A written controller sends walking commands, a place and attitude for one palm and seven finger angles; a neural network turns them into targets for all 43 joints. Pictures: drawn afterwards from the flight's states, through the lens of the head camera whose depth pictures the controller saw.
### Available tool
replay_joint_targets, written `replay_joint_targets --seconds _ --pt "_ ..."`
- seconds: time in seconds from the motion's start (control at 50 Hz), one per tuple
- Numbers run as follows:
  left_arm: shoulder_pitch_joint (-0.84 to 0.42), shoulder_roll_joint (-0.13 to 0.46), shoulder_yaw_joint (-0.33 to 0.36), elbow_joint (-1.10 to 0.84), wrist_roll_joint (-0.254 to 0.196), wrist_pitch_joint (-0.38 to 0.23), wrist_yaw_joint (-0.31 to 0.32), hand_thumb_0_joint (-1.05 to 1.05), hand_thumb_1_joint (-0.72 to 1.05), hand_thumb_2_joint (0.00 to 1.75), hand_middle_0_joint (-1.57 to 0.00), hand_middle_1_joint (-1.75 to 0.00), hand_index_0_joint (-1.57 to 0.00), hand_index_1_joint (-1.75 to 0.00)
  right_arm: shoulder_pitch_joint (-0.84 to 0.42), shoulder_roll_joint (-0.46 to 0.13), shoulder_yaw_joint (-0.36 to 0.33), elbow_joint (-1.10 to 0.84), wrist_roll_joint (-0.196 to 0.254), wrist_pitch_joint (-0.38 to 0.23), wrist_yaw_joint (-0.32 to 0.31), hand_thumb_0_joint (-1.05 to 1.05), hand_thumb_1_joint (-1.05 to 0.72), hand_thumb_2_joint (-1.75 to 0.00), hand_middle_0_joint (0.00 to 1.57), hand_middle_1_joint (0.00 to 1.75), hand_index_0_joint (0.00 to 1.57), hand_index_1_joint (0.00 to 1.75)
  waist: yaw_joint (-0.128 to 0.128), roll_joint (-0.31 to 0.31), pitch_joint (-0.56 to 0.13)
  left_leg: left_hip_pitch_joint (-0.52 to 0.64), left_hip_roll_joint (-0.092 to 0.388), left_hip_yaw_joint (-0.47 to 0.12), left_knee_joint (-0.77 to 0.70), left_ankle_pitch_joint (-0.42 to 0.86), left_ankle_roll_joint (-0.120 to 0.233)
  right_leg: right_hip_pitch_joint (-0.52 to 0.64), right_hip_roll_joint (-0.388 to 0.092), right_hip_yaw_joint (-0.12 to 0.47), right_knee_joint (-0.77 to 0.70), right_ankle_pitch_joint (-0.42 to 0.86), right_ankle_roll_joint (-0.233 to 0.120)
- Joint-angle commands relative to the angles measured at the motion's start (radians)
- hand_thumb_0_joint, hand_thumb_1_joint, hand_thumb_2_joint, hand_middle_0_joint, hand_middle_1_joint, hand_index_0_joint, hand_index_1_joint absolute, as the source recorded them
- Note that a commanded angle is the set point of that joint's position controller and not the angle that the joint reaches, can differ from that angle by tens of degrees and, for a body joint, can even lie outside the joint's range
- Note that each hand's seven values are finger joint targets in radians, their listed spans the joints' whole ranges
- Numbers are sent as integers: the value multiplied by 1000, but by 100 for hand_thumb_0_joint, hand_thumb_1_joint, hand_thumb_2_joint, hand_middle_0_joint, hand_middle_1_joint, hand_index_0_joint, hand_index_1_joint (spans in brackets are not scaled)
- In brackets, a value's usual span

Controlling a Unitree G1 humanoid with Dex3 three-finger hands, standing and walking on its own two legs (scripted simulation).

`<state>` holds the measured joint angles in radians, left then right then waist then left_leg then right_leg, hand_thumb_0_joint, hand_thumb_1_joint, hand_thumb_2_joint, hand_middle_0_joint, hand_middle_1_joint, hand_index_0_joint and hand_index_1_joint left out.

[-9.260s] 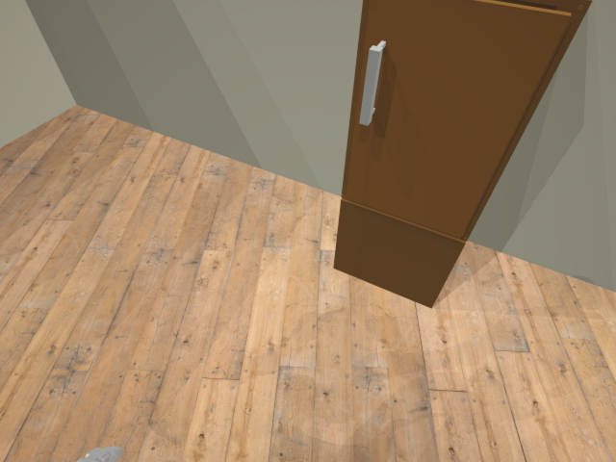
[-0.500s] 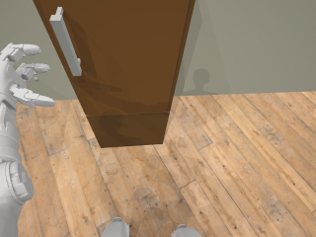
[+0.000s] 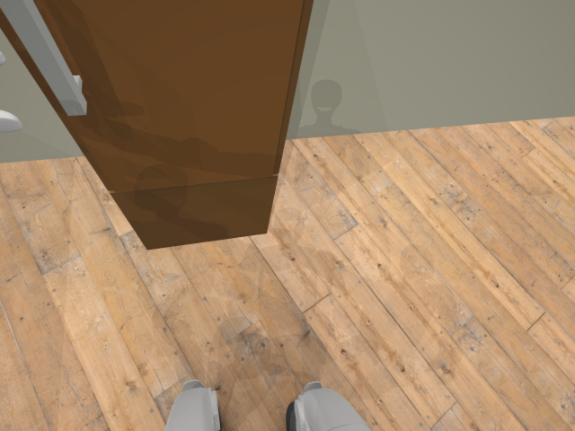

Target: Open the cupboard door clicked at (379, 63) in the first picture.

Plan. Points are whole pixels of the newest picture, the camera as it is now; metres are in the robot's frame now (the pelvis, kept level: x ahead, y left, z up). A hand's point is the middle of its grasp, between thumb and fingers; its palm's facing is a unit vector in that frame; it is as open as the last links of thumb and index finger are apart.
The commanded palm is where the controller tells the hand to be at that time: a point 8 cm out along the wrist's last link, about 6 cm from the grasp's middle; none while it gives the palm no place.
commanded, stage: move the hooked fingers beside the handle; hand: left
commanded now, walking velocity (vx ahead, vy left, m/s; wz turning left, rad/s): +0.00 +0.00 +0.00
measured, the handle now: (49, 44) +0.59 +0.24 +0.11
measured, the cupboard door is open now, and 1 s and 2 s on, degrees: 0 0 0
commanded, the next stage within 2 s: slide the fingers in behind the handle in 0.78 s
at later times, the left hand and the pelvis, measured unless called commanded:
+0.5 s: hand out of the picture +0.53 +0.31 +0.12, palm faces +0.08 -1.00 +0.01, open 14.0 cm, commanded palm +0.52 +0.34 +0.11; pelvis +0.01 +0.02 +0.00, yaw +0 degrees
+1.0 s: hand out of the picture +0.52 +0.30 +0.12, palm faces +0.09 -1.00 +0.01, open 14.0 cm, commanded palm +0.51 +0.33 +0.11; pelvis +0.01 +0.01 +0.00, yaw +0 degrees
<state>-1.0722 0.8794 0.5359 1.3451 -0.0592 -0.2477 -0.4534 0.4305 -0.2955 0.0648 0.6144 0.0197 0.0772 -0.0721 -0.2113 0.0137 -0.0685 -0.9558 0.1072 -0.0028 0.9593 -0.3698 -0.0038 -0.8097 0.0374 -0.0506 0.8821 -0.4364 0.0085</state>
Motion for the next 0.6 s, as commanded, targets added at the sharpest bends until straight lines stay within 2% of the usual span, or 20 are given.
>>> replay_joint_targets --seconds 0.0,0.06,0.08,0.14,0.18,0.2,0.22,0.26,0.3,0.32,0.34,0.36,0.4,0.44,0.48,0.5,0.52,0.54,0.56,0.58 --pt "-398 333 27 -197 -10 -59 -5 0 -50 30 -30 -120 -30 -120 192 -196 -71 -47 -11 -2 -12 0 -90 -90 20 30 20 30 8 212 -477 486 -51 -30 -43 364 47 42 36 23 -110 332 -7" --pt "-390 348 40 -190 -14 -52 -13 0 -50 30 -30 -120 -30 -120 196 -200 -70 -51 -11 5 -12 0 -90 -90 20 30 20 30 6 199 -481 486 -47 -35 -37 374 48 29 39 17 -105 332 -6" --pt "-404 330 23 -209 -14 -51 -17 0 -50 30 -30 -120 -30 -120 198 -199 -71 -50 -11 5 -10 0 -90 -90 20 30 20 30 3 221 -491 496 -49 -34 -39 377 46 26 40 15 -104 334 -6" --pt "-401 353 50 -251 -15 -60 -17 0 -50 30 -30 -120 -30 -120 210 -203 -75 -48 -18 12 -5 0 -90 -90 20 30 20 30 16 265 -532 568 -42 -54 -36 437 38 -5 44 4 -93 338 -14" --pt "-412 319 37 -292 -18 -67 -14 0 -50 30 -30 -120 -30 -120 211 -199 -80 -43 -23 15 2 0 -90 -90 20 30 20 30 13 293 -546 615 -39 -61 -36 459 33 -27 47 -4 -95 330 -17" --pt "-400 314 44 -300 -21 -70 -11 0 -50 30 -30 -120 -30 -120 211 -200 -83 -44 -24 17 6 0 -90 -90 20 30 20 30 20 293 -548 629 -37 -67 -40 462 30 -34 49 -8 -95 320 -19" --pt "-408 277 25 -304 -30 -71 -8 0 -50 30 -30 -120 -30 -120 214 -197 -83 -41 -25 18 8 0 -90 -90 20 30 20 30 11 296 -541 650 -37 -72 -40 482 30 -52 52 -12 -95 322 -22" --pt "-390 277 34 -291 -32 -62 -4 0 -50 30 -30 -120 -30 -120 213 -200 -87 -36 -24 20 10 0 -90 -90 20 30 20 30 12 273 -531 642 -35 -75 -45 467 28 -52 51 -15 -101 312 -20" --pt "-394 246 7 -275 -27 -49 4 0 -50 30 -30 -120 -30 -120 209 -197 -83 -38 -23 20 15 0 -90 -90 20 30 20 30 7 271 -493 625 -38 -75 -52 442 29 -60 52 -18 -106 295 -21" --pt "-416 265 20 -308 -25 -57 11 0 -50 30 -30 -120 -30 -120 211 -198 -83 -34 -27 21 14 0 -90 -90 20 30 20 30 15 305 -510 657 -36 -82 -53 469 26 -62 50 -19 -102 298 -26" --pt "-404 232 -2 -300 -21 -55 16 0 -50 30 -30 -120 -30 -120 209 -195 -86 -38 -26 21 15 0 -90 -90 20 30 20 30 9 306 -506 675 -34 -86 -57 473 22 -84 51 -23 -104 287 -25" --pt "-405 218 -8 -296 -22 -55 23 0 -50 30 -30 -120 -30 -120 207 -193 -85 -36 -28 20 17 0 -90 -90 20 30 20 30 5 283 -487 661 -34 -86 -58 454 23 -84 51 -23 -109 280 -23" --pt "-413 204 -17 -302 -22 -56 33 0 -50 30 -30 -120 -30 -120 203 -193 -86 -39 -28 18 18 0 -90 -90 20 30 20 30 1 285 -482 652 -35 -85 -60 438 23 -84 50 -22 -108 273 -24" --pt "-417 213 -5 -301 -21 -65 44 0 -50 30 -30 -120 -30 -120 204 -194 -87 -36 -29 18 18 0 -90 -90 20 30 20 30 4 290 -489 672 -32 -92 -61 457 20 -90 49 -24 -104 276 -26" --pt "-403 205 -8 -279 -23 -61 48 0 -50 30 -30 -120 -30 -120 201 -194 -84 -40 -29 16 20 0 -90 -90 20 30 20 30 3 257 -478 639 -36 -86 -61 425 24 -76 49 -22 -106 270 -24" --pt "-407 209 -13 -249 -19 -56 50 0 -50 30 -30 -120 -30 -120 198 -195 -80 -42 -26 15 20 0 -90 -90 20 30 20 30 -3 242 -444 607 -38 -85 -64 398 25 -78 48 -22 -107 259 -24" --pt "-426 229 -1 -263 -19 -64 53 0 -50 30 -30 -120 -30 -120 198 -197 -78 -40 -27 15 17 0 -90 -90 20 30 20 30 -2 248 -446 612 -37 -86 -63 401 26 -74 48 -21 -103 261 -26" --pt "-414 250 14 -276 -13 -69 55 0 -50 30 -30 -120 -30 -120 200 -198 -80 -46 -28 14 17 0 -90 -90 20 30 20 30 9 259 -484 624 -37 -84 -62 420 25 -60 47 -18 -100 273 -24" --pt "-404 227 -5 -284 -10 -71 55 0 -50 30 -30 -120 -30 -120 196 -195 -81 -49 -28 15 18 0 -90 -90 20 30 20 30 10 276 -496 634 -38 -83 -58 429 22 -67 47 -18 -97 277 -25" --pt "-406 228 1 -283 -11 -73 56 0 -50 30 -30 -120 -30 -120 195 -193 -81 -47 -29 14 19 0 -90 -90 20 30 20 30 7 261 -491 629 -37 -81 -55 428 23 -62 47 -19 -97 281 -23"
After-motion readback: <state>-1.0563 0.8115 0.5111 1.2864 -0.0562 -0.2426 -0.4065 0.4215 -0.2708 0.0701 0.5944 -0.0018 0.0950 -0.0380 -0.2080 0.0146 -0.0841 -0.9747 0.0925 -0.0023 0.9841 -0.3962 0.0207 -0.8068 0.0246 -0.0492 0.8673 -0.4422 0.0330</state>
